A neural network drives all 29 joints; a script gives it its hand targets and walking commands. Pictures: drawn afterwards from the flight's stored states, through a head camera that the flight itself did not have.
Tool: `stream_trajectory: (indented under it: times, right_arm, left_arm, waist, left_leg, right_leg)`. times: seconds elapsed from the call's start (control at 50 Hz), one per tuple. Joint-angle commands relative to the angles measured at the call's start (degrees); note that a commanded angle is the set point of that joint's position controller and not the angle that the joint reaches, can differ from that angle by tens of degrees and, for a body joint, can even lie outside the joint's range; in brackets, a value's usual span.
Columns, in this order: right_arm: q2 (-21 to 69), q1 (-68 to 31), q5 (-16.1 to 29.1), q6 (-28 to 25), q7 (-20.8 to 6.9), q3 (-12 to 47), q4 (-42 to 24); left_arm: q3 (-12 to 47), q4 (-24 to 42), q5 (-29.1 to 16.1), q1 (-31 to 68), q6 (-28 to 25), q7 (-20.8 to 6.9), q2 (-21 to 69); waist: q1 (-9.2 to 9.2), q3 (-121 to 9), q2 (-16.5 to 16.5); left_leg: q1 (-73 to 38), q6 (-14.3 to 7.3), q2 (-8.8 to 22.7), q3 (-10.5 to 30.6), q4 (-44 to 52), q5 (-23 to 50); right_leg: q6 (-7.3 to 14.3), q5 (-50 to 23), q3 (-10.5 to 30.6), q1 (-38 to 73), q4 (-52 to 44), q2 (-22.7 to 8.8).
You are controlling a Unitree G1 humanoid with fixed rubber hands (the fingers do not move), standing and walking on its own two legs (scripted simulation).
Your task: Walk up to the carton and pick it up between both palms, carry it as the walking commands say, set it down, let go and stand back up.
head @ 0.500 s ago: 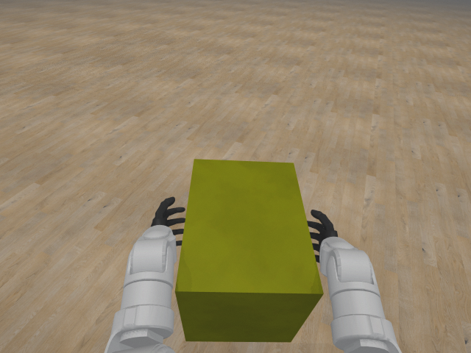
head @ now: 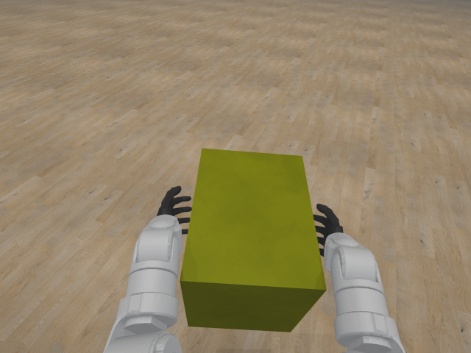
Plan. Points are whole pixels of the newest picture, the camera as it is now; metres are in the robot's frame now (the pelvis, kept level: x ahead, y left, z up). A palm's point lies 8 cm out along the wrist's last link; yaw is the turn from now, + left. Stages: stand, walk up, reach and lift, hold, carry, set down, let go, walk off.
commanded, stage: hold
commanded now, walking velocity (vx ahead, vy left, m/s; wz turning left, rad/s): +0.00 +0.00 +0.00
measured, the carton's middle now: (246, 239) +0.35 +0.00 -0.01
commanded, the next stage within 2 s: carry in 0.42 s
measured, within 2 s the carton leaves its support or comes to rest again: neither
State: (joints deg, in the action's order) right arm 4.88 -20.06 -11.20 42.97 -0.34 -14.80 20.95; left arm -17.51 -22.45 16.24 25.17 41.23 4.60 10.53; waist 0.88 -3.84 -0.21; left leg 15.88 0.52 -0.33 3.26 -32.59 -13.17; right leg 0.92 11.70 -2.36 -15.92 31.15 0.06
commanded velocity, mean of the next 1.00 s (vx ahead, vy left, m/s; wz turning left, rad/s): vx -0.15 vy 0.12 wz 0.00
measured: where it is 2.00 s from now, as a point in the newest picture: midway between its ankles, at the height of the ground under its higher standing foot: outside the picture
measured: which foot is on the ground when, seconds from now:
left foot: down 0.00-0.98, up 1.00-1.00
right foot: down 0.00-0.70, up 0.72-0.94, down 0.96-1.00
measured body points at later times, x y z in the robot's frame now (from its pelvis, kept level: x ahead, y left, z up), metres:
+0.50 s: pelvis +0.01 +0.00 +0.00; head -0.06 +0.00 +0.45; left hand +0.31 +0.16 +0.07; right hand +0.30 -0.14 +0.06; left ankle +0.05 +0.13 -0.73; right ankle +0.06 -0.11 -0.73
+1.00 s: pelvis -0.08 +0.04 -0.02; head -0.12 +0.03 +0.43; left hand +0.20 +0.20 +0.10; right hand +0.20 -0.10 +0.08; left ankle +0.02 +0.15 -0.73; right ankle -0.06 -0.07 -0.73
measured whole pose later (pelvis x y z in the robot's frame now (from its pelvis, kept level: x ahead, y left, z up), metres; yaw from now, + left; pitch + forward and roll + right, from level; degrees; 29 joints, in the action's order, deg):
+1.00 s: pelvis -0.08 +0.04 -0.02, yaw +1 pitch -1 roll +0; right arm 8.1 -12.2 -7.9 74.7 4.7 -8.6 -18.3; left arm -9.3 13.9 8.2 15.5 71.0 5.2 8.9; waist 0.9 -6.0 -1.4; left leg 27.1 -1.0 -3.2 1.9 -40.0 -14.6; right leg 0.8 20.3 -2.4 -19.7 41.0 -0.5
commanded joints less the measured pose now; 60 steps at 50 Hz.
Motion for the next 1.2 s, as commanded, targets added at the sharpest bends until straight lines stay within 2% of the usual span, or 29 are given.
stream_trajectory:
  times: [0.0,0.14,0.2,0.3,0.38,0.4,0.46,0.52,0.54,0.58,0.64,0.66,0.68,0.7,0.72,0.74,0.8,0.82,0.86,0.9,0.92,0.94,0.96,0.98,1.02,1.06,1.1,1.16,1.18]
  right_arm:
    - [61.0,-46.8,15.6,-4.8,-15.1,35.0,-13.3]
    - [63.1,-31.8,17.5,-1.7,-14.0,41.0,-20.3]
    - [62.1,-25.0,17.2,-0.6,-13.5,41.8,-22.0]
    - [57.2,-22.9,15.6,0.1,-12.3,42.0,-26.1]
    - [55.3,-26.8,14.9,-0.4,-12.2,41.6,-27.6]
    - [55.9,-33.5,14.6,0.1,-11.9,39.7,-27.2]
    - [56.5,-34.5,16.5,2.9,-10.1,42.6,-29.9]
    - [58.0,-39.4,19.8,7.0,-8.2,44.9,-35.5]
    - [58.6,-40.7,21.1,8.7,-7.4,45.7,-37.6]
    - [58.4,-38.4,22.5,12.5,-5.5,45.9,-40.7]
    - [55.7,-31.0,23.6,18.6,-3.6,45.0,-41.7]
    - [53.2,-30.1,23.7,20.2,-3.0,44.4,-42.6]
    - [51.0,-27.2,23.3,21.6,-2.3,42.8,-42.3]
    - [50.3,-22.0,22.7,23.3,-1.7,43.0,-43.1]
    - [51.3,-20.5,22.8,24.2,-1.2,43.0,-44.8]
    - [52.7,-22.0,23.9,24.7,-0.8,44.0,-48.6]
    - [54.0,-23.9,25.4,26.9,0.3,44.5,-52.9]
    - [53.5,-23.1,25.5,27.8,0.6,43.9,-53.4]
    - [52.7,-19.4,24.5,28.9,1.4,42.6,-52.4]
    - [51.9,-17.8,24.1,29.6,2.1,42.2,-51.2]
    - [51.4,-16.8,24.3,29.6,2.4,42.5,-51.2]
    - [51.9,-18.2,25.2,29.4,2.5,43.3,-53.2]
    - [52.5,-20.7,26.4,29.3,2.3,44.6,-55.5]
    - [53.0,-23.3,27.4,29.2,2.3,45.2,-56.4]
    - [55.9,-26.5,28.6,28.6,2.2,47.1,-57.0]
    - [56.8,-26.9,28.8,28.1,2.1,47.6,-57.1]
    - [56.0,-24.7,28.4,28.7,2.3,47.1,-55.7]
    - [53.4,-21.2,26.9,29.5,3.2,45.8,-54.1]
    - [52.7,-20.0,26.6,29.7,3.3,45.3,-53.7]
  left_arm:
    - [35.1,-2.2,-18.6,28.2,-1.0,-21.7,60.9]
    - [41.3,10.1,-20.9,16.6,1.3,-20.6,60.3]
    - [44.3,16.1,-21.7,13.0,2.4,-19.9,59.0]
    - [44.8,17.6,-21.6,9.2,3.9,-19.4,57.5]
    - [43.7,16.0,-21.1,10.7,3.9,-19.1,57.1]
    - [44.0,15.1,-22.1,21.7,3.3,-19.0,55.9]
    - [46.1,18.8,-23.5,21.7,5.9,-17.0,56.3]
    - [48.7,27.4,-26.1,25.1,9.8,-14.7,56.2]
    - [49.0,30.4,-27.0,25.7,11.5,-13.9,55.7]
    - [50.6,36.4,-28.5,26.0,15.3,-11.8,55.3]
    - [49.4,38.2,-27.3,20.0,21.0,-8.7,51.2]
    - [48.8,38.0,-27.1,18.2,22.7,-7.9,49.2]
    - [48.3,38.1,-26.8,17.7,24.2,-7.1,48.2]
    - [47.8,36.9,-26.0,13.0,25.8,-6.5,49.0]
    - [48.8,39.1,-27.0,13.4,26.8,-6.2,49.9]
    - [49.0,40.3,-28.0,13.0,27.6,-6.1,51.5]
    - [48.6,44.2,-30.2,14.4,29.8,-5.5,52.4]
    - [48.2,45.2,-30.4,13.9,30.5,-5.1,51.8]
    - [47.8,45.9,-30.7,11.9,31.3,-4.4,50.4]
    - [47.2,46.1,-30.8,10.4,31.9,-4.0,49.3]
    - [46.3,46.1,-30.6,8.8,32.1,-4.1,48.5]
    - [46.1,47.6,-30.8,9.1,31.7,-4.2,48.4]
    - [45.9,48.6,-30.8,10.1,31.4,-4.2,48.4]
    - [45.4,49.2,-30.4,9.6,31.2,-4.1,49.2]
    - [45.1,50.8,-30.4,11.8,30.6,-4.4,50.4]
    - [45.4,52.1,-31.0,14.4,30.1,-4.7,51.2]
    - [44.3,51.3,-30.6,12.8,30.4,-4.8,49.7]
    - [42.4,47.3,-29.3,7.6,31.1,-4.3,47.5]
    - [42.5,47.0,-29.3,6.6,31.3,-4.2,47.0]
  waist:
    - [-1.61,-21.4,-0.4]
    - [-1.1,-28.0,-0.4]
    - [-1.74,-26.6,-1.0]
    - [-2.31,-21.1,-1.6]
    - [-2.82,-18.5,-1.2]
    - [0.03,-28.0,-2.7]
    - [-0.03,-24.7,1.0]
    - [-0.19,-15.7,10.4]
    - [-0.15,-13.7,12.7]
    - [-1.51,-14.0,10.1]
    - [-1.87,-15.8,2.3]
    - [-1.18,-15.4,-9.0]
    - [-1.46,-14.1,-18.9]
    - [-1.37,-13.8,-17.7]
    - [-1.18,-13.2,-14.6]
    - [-0.77,-12.2,-11.2]
    - [-0.35,-10.2,-9.7]
    - [-0.43,-11.4,-11.2]
    - [-0.6,-18.0,-11.8]
    - [0.34,-23.1,-8.8]
    - [0.66,-24.3,-4.4]
    - [0.72,-24.2,4.7]
    - [0.4,-22.4,20.0]
    - [0.52,-20.8,16.8]
    - [0.14,-15.7,7.4]
    - [-0.52,-14.0,6.2]
    - [-0.83,-13.9,11.2]
    - [-0.8,-16.9,18.6]
    - [-0.68,-18.3,18.8]
  left_leg:
    - [-6.4,-1.3,-3.5,0.7,8.3,-2.1]
    - [-11.4,-0.8,-5.0,1.2,8.6,19.2]
    - [-13.1,0.0,-5.0,1.8,9.1,26.6]
    - [-12.4,0.8,-4.9,2.4,10.3,25.5]
    - [-10.3,0.5,-4.6,2.4,10.3,16.6]
    - [-6.4,-0.2,7.5,1.3,0.3,26.9]
    - [6.4,-1.5,5.0,0.1,-4.4,14.4]
    - [9.0,-1.3,0.9,-3.6,-17.3,-12.8]
    - [7.3,-1.8,2.2,-2.1,-20.0,-12.3]
    - [1.9,-2.9,3.5,-1.5,-13.8,-9.1]
    - [-1.6,-4.1,3.5,0.2,2.0,-6.3]
    - [0.7,-6.5,10.5,10.9,11.8,2.2]
    - [0.6,-10.5,17.9,20.5,14.6,15.3]
    - [3.8,-12.7,17.5,19.5,14.6,16.4]
    - [7.2,-12.8,16.2,16.2,14.7,12.7]
    - [9.6,-12.1,13.8,12.8,14.7,7.8]
    - [9.5,-9.7,9.7,8.5,13.9,6.9]
    - [6.6,-9.7,10.1,9.2,13.1,8.9]
    - [-1.3,-10.1,11.1,9.7,8.4,23.3]
    - [-3.3,-8.2,10.0,7.1,3.2,28.9]
    - [1.0,-5.8,7.7,4.7,0.6,25.3]
    - [12.0,-2.5,4.3,1.6,-4.9,11.3]
    - [23.8,0.6,-1.1,-4.1,-15.3,-16.2]
    - [23.7,1.4,0.7,-1.0,-28.4,-22.4]
    - [20.8,0.7,0.6,1.7,-40.0,-13.3]
    - [19.9,1.1,0.3,0.2,-38.3,-9.3]
    - [18.8,1.6,0.6,-2.7,-31.5,-10.1]
    - [14.2,1.9,1.3,-5.6,-20.2,-11.8]
    - [11.4,1.3,0.9,-6.1,-15.3,-11.4]
  right_leg:
    - [-0.1,5.6,7.2,12.7,-7.9,2.9]
    - [-0.9,-20.1,7.3,20.2,-6.5,4.5]
    - [-1.1,-26.2,7.7,21.0,-6.7,4.9]
    - [-0.5,-21.5,7.2,20.0,-8.3,5.3]
    - [0.3,-12.0,6.9,18.1,-8.7,5.3]
    - [-0.3,-21.8,2.2,15.2,0.9,-9.7]
    - [1.4,-14.0,7.0,13.1,1.5,-12.6]
    - [6.8,12.1,16.4,-2.7,-10.8,-21.3]
    - [7.2,20.2,18.0,-8.6,-14.6,-22.8]
    - [4.9,21.3,13.0,-13.9,-13.0,-20.4]
    - [0.1,10.9,5.0,-12.8,-0.2,-12.4]
    - [-1.9,10.7,-1.3,-12.6,11.1,-5.4]
    - [-3.7,18.9,-6.4,-17.1,25.5,0.9]
    - [-3.7,23.0,-4.1,-14.8,34.9,1.7]
    - [-3.5,21.2,-3.2,-12.6,37.9,1.0]
    - [-2.7,19.1,-3.1,-12.1,37.6,0.9]
    - [-2.2,17.6,-5.0,-10.9,28.3,0.8]
    - [-2.4,17.9,-5.2,-10.4,25.3,0.9]
    - [-2.1,17.2,-4.7,-8.3,16.3,0.9]
    - [-1.4,6.6,-3.8,-0.2,-0.4,-0.7]
    - [-0.5,-0.4,0.5,6.5,-6.1,-4.9]
    - [2.0,-15.8,11.0,14.8,-5.7,-12.6]
    - [8.2,-34.5,26.5,16.6,-6.9,-27.0]
    - [13.0,-35.5,28.1,10.3,-7.4,-30.7]
    - [11.8,-12.5,20.7,-1.4,-12.0,-24.9]
    - [9.0,-5.0,15.1,-3.2,-11.3,-20.4]
    - [7.0,-8.8,13.9,-1.3,-10.7,-18.8]
    - [7.0,-17.5,13.4,1.8,-9.3,-19.6]
    - [6.8,-19.1,12.5,1.8,-8.8,-19.6]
